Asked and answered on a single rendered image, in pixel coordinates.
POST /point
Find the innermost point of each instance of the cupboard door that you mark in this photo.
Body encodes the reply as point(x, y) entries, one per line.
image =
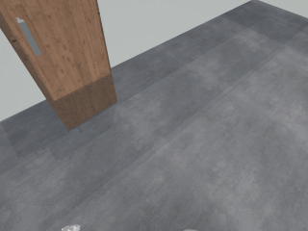
point(69, 37)

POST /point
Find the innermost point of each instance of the handle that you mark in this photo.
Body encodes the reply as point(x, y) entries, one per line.
point(28, 35)

